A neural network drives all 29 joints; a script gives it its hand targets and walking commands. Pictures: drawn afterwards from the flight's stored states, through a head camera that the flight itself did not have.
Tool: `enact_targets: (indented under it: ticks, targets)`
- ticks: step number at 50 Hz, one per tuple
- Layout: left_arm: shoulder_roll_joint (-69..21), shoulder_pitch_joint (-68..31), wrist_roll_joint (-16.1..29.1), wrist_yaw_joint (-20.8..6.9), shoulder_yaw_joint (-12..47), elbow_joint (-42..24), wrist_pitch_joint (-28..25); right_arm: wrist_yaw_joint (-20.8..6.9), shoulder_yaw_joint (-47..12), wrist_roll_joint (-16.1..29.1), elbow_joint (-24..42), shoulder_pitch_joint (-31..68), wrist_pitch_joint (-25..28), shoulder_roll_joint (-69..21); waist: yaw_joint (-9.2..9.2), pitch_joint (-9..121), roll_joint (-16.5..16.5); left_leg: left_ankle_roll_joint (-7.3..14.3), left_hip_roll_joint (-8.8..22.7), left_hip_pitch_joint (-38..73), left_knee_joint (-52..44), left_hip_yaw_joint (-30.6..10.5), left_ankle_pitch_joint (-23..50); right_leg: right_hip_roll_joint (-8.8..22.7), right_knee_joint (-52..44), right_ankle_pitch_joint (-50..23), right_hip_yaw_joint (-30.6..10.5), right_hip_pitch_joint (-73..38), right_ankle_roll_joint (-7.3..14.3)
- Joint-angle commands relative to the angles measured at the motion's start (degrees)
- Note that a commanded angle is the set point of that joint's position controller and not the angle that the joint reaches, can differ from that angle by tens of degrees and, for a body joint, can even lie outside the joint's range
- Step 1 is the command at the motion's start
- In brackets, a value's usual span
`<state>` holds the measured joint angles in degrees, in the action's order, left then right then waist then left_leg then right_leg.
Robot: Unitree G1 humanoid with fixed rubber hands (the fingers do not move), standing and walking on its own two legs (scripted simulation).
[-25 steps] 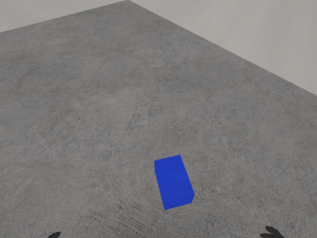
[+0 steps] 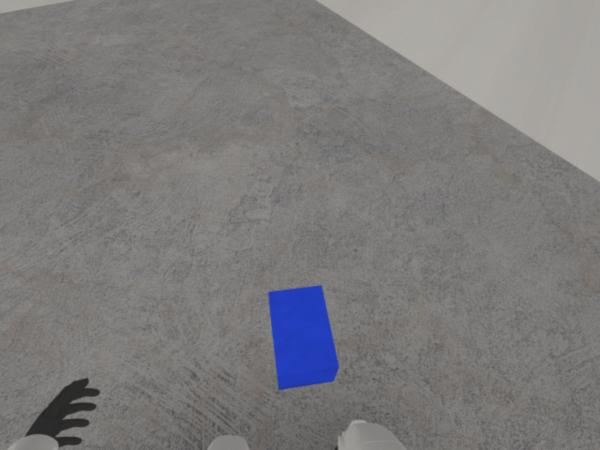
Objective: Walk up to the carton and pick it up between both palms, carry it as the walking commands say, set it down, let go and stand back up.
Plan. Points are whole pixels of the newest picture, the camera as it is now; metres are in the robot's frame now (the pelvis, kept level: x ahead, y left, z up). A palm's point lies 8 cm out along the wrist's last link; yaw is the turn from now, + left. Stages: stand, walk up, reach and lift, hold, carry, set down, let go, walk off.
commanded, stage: walk up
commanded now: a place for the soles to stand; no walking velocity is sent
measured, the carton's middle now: (300, 336) +0.51 -0.03 -0.67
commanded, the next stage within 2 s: none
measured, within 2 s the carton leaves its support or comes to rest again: neither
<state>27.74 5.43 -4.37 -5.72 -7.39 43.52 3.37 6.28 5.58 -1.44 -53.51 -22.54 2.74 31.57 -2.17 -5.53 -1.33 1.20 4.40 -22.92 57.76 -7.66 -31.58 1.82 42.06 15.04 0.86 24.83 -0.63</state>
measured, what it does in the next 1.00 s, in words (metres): steps to the right: left foot, then right foot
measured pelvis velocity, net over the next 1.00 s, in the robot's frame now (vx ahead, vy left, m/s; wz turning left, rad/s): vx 0.08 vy -0.13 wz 0.26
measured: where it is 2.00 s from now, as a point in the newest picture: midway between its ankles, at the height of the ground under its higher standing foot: outside the picture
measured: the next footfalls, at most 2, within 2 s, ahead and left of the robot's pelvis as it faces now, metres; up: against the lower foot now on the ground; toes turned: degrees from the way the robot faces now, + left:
left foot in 0.18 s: +0.10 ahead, +0.02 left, +0.00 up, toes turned +11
right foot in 0.44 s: +0.13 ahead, -0.22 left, +0.00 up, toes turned +10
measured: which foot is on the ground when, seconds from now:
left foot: up 0.00-0.16, down 0.18-1.00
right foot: down 0.00-0.16, up 0.18-0.42, down 0.44-1.00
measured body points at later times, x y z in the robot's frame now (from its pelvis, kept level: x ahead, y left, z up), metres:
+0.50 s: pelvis +0.06 -0.11 -0.01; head +0.10 -0.08 +0.44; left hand +0.11 +0.24 -0.12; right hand +0.19 -0.45 -0.09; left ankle +0.06 +0.06 -0.69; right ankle +0.10 -0.25 -0.71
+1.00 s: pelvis +0.08 -0.13 +0.02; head +0.09 -0.13 +0.47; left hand +0.12 +0.21 -0.09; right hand +0.25 -0.43 -0.09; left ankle +0.06 +0.01 -0.71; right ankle +0.10 -0.25 -0.71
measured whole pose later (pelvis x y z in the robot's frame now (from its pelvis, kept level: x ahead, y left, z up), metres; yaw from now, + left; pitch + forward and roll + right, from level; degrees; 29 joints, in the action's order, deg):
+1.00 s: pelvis +0.08 -0.13 +0.02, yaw +15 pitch -2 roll +0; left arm 23.0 3.4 0.1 -0.4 -1.3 56.2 0.0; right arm 0.5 0.5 -0.5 -57.9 -8.1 2.2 24.2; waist 0.1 -3.7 -0.2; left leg -2.0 -0.3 -16.1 33.6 -5.9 -15.9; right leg 4.6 34.0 18.7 7.5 13.3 -0.7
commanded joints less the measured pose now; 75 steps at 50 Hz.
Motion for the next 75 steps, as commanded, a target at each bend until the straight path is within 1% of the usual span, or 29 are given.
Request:
enact_targets:
  ticks: [1, 4, 7, 8, 9, 10, 11, 15, 19, 21, 22, 23, 24, 25, 28, 30, 31, 33, 34, 38, 44, 48, 59, 63, 64, 67, 70, 73, 75]
  targets:
    - [13.5, 2.0, 0.6, 1.2, -3.3, -5.6, -0.3, 0.0, 1.7, 1.0, 3.9, -4.7, 1.0, 10.2, 2.31, 2.3, -6.1, 0.5, 0.1, -10.6, 6.9, 4.6, -0.9, 13.7, -24.6, 21.9, -19.4, -7.4, 13.8]
    - [10.2, 0.2, -0.6, 0.9, -1.7, -6.8, 0.3, -0.7, 1.9, 1.1, 2.5, -10.0, 1.3, 7.9, 1.90, 2.8, -13.0, -0.4, -0.9, -0.3, -4.0, 10.2, 2.8, 10.3, -22.4, 16.1, -10.2, 1.4, 13.3]
    - [10.7, -1.5, -0.2, 0.6, -1.8, -8.0, 1.5, -0.4, 2.8, 0.3, 1.7, -17.5, 1.6, 8.5, -2.32, 5.6, -5.5, 2.0, -0.7, 16.6, -20.6, 10.5, 12.2, 9.5, -12.8, 18.8, -8.8, 9.2, 12.8]
    - [6.8, -0.7, 0.2, 1.1, -1.2, -7.9, 1.4, 0.0, 3.5, -0.2, 2.7, -17.9, 2.5, 10.7, -3.05, 5.6, -0.5, 2.8, 1.2, 18.5, -25.5, 5.6, 13.1, 6.9, -3.6, 19.3, -5.6, 10.5, 8.6]
    - [2.4, 3.8, 1.1, 1.6, 0.2, -7.4, 1.3, 0.5, 3.9, -1.8, 6.2, -13.2, 3.0, 13.9, -0.70, 4.2, 14.0, 5.2, 12.8, 19.3, -36.0, -17.9, 3.2, 0.1, 12.4, 19.1, -0.1, 17.0, 4.1]
    - [4.9, 2.9, 0.2, 2.1, -0.5, -9.4, 2.1, 1.2, 4.5, -0.9, 8.4, -9.7, 3.3, 17.1, -0.05, 2.5, 7.6, 8.8, 22.7, 11.6, -39.9, -31.4, 7.0, 1.0, 21.3, 17.7, -8.9, 21.4, 1.4]
    - [8.2, 4.5, 0.8, 2.9, -1.2, -7.6, 2.2, 1.1, 4.0, 0.7, 9.3, -5.5, 3.5, 16.2, 1.25, 5.7, 2.8, 9.7, 20.3, 11.5, -37.6, -27.0, 9.1, 2.2, 24.9, 15.0, -11.6, 18.6, 1.7]
    - [8.7, 9.6, 1.9, 2.9, -1.9, -2.6, 1.0, -0.5, 1.8, -0.2, 8.7, -0.5, 3.2, 10.2, 3.38, 5.6, 9.4, 10.3, 9.8, 3.7, -27.1, -4.8, 26.8, 2.6, 22.2, 10.6, -5.4, 9.0, 0.5]
    - [6.4, 5.6, 2.6, 3.1, -0.8, -1.6, 0.0, -1.9, 1.6, -1.0, 8.7, 0.3, 2.3, 12.2, 0.67, 5.9, 12.0, 9.6, 8.3, 3.8, -23.9, -3.9, 31.0, 0.2, 10.6, 14.1, 1.1, 2.3, 0.4]
    - [6.0, 9.1, 3.0, 3.8, -0.5, 0.0, -0.8, -2.6, 1.5, -0.6, 10.2, 6.6, 1.3, 11.4, 4.06, 5.4, 13.1, 8.4, 7.4, -2.6, -21.2, -2.0, 29.5, -2.1, -0.5, 8.6, 4.4, -7.1, 1.3]
    - [6.7, 11.5, 2.5, 4.3, -1.0, 0.9, -1.8, -2.8, 0.6, -0.1, 9.5, 4.5, 0.5, 9.4, 5.23, 3.5, 8.3, 6.4, 4.4, -5.2, -11.7, -0.1, 29.8, -1.6, -9.6, 5.0, -0.1, -10.4, 1.7]
    - [12.9, 10.4, 1.5, 5.0, -1.5, 0.6, -2.6, -2.6, -1.2, 1.1, 10.8, 4.5, 0.5, 3.6, 4.58, 5.3, -10.3, 2.1, -2.3, -9.8, 0.1, 3.7, 21.4, 11.0, -17.2, 3.9, -19.7, -10.7, 6.1]
    - [14.9, 6.7, 2.7, 4.9, -0.9, -1.2, -2.6, -2.0, -0.9, 1.8, 10.9, 6.8, 0.6, 5.0, 3.86, 7.0, -13.9, 0.2, -6.2, -11.3, 4.1, 4.1, -2.8, 17.3, -20.6, -3.1, -28.9, -7.1, 13.5]
    - [13.0, 4.9, 2.8, 4.7, -0.6, -0.3, -3.1, -1.9, -0.9, 2.1, 8.5, 7.5, 0.4, 6.4, 3.17, 6.1, -7.8, 0.1, -5.7, -8.4, 5.3, -0.4, -3.2, 17.4, -16.0, -9.4, -24.9, -6.1, 14.9]
    - [12.4, 1.6, 2.7, 5.1, 0.1, 0.0, -3.7, -3.3, -0.3, 1.3, 4.9, 4.1, 0.6, 6.4, 1.61, 4.8, -10.4, 0.4, -4.5, -3.7, -5.2, 6.3, 1.7, 12.9, -12.5, -6.0, -15.1, -7.2, 10.9]
    - [10.9, 1.5, 3.2, 5.4, 1.5, 0.7, -3.6, -3.9, -0.5, 0.9, 3.6, 3.6, 0.7, 2.9, 0.59, 6.3, -4.5, 0.2, -6.0, 7.1, -18.8, 9.4, 11.2, 11.5, -8.2, -13.3, -9.9, -4.3, 9.4]
    - [10.6, 1.2, 3.5, 5.4, 2.1, 1.6, -3.6, -4.2, -0.7, 0.6, 3.7, 4.5, 0.8, 3.2, 0.00, 7.2, -6.3, 0.5, -5.4, 10.2, -23.6, 7.2, 16.2, 9.5, -5.2, -10.8, -7.4, -2.8, 7.5]
    - [6.1, 3.0, 4.4, 5.7, 3.3, 1.9, -4.0, -4.2, -0.7, 0.3, 4.9, 8.6, 1.8, 7.6, 2.82, 11.2, 0.6, 7.4, 7.5, 12.1, -27.6, -14.3, 28.7, 2.8, 0.3, 1.1, -2.2, -1.8, 1.6]
    - [6.2, 2.2, 4.3, 5.7, 3.4, 3.2, -4.0, -4.5, -0.5, 0.7, 4.9, 13.0, 1.6, 8.2, 3.46, 10.7, 2.0, 9.1, 8.1, 7.8, -26.9, -12.5, 30.3, 2.7, -1.1, 4.8, -2.3, -4.9, 1.6]
    - [9.7, 1.7, 4.3, 5.7, 2.2, 6.3, -5.1, -4.5, -2.2, 1.5, 1.5, 13.6, 0.8, 4.3, 1.60, 8.8, 0.4, 1.6, -2.0, 5.1, -19.4, 2.0, 31.7, 10.1, -12.7, -11.2, -7.3, -13.0, 6.5]
    - [8.8, -3.0, 4.2, 6.0, 2.9, 8.9, -4.8, -5.4, -2.8, 2.1, -1.2, 13.1, 0.1, 3.3, 1.36, 9.1, -6.9, 1.8, -2.3, 8.2, -22.7, 1.3, 30.5, 9.7, -15.7, -6.5, -2.8, -13.6, 5.1]
    - [6.9, -4.0, 4.5, 5.8, 3.7, 8.8, -4.1, -5.1, -2.4, 0.8, -1.2, 15.4, 0.1, 4.3, 2.71, 6.3, 0.8, 2.6, -0.1, 6.1, -27.3, -1.7, 32.6, 7.6, -15.4, -0.3, -1.4, -14.2, 4.4]
    - [6.0, -6.7, 4.3, 4.9, 4.1, 12.3, -3.7, -5.4, -3.2, 0.3, -3.4, 17.8, 0.1, 4.4, 2.86, 7.0, 2.8, 2.7, 1.2, 1.5, -35.4, -6.3, 25.4, 4.9, -17.5, 4.6, -0.1, -20.4, 2.9]
    - [7.3, -5.6, 3.7, 5.0, 3.2, 13.5, -4.0, -5.6, -3.6, 0.7, -4.4, 18.2, 0.0, 3.3, 2.25, 6.6, 2.3, 2.0, 0.5, 3.9, -33.7, -3.3, 28.5, 6.3, -20.5, 3.7, -0.3, -19.7, 3.1]
    - [9.7, -3.5, 4.5, 6.0, 2.6, 14.9, -4.8, -6.9, -2.4, -0.5, -4.4, 18.7, -1.9, 5.0, 3.44, 6.2, 7.7, 1.6, -1.4, 4.0, -30.5, -0.9, 30.5, 9.8, -21.4, -1.0, -2.8, -20.1, 4.2]
    - [10.7, -4.3, 4.2, 7.1, 2.0, 14.6, -5.4, -7.7, -2.5, -0.3, -4.2, 17.3, -3.4, 2.6, 2.52, 7.8, -4.6, 1.0, -2.3, 4.6, -25.0, 1.6, 25.6, 14.1, -21.5, -7.9, -5.1, -18.6, 6.5]
    - [11.7, -6.9, 3.7, 7.5, 2.8, 12.5, -5.0, -8.7, -1.3, -0.2, -2.4, 15.1, -4.0, 3.0, 0.30, 7.4, -7.1, 1.9, -2.9, 6.3, -21.4, 4.3, 17.5, 16.3, -18.4, -8.7, -4.7, -13.3, 8.9]
    - [8.5, -5.9, 4.3, 7.6, 3.4, 12.4, -4.7, -8.7, -0.5, -0.9, -2.0, 15.8, -3.9, 4.7, 0.48, 6.2, 1.4, 4.3, 0.8, 8.7, -31.9, -1.8, 28.2, 7.9, -10.6, -1.3, 1.6, -10.7, 3.5]
    - [5.9, -4.0, 4.9, 7.8, 4.6, 12.9, -3.7, -8.6, -0.3, -0.7, -0.7, 16.8, -3.8, 6.3, 0.85, 6.4, 10.0, 8.3, 5.9, 6.8, -40.1, -13.1, 19.4, 0.1, -2.6, 12.8, 2.6, -9.9, 1.7]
